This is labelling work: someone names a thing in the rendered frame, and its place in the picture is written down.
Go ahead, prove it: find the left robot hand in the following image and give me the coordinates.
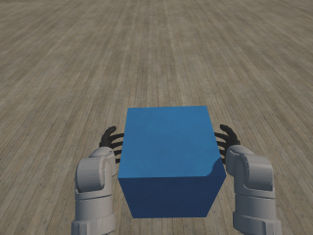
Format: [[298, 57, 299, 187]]
[[99, 125, 124, 164]]

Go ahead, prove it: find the right robot hand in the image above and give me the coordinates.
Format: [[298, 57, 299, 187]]
[[214, 124, 241, 165]]

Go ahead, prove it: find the carton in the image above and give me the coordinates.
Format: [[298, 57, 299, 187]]
[[117, 106, 227, 218]]

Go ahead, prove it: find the robot left forearm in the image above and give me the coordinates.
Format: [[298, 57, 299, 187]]
[[70, 146, 117, 235]]

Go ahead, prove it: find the robot right forearm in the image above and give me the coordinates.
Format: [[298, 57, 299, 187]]
[[225, 145, 283, 235]]

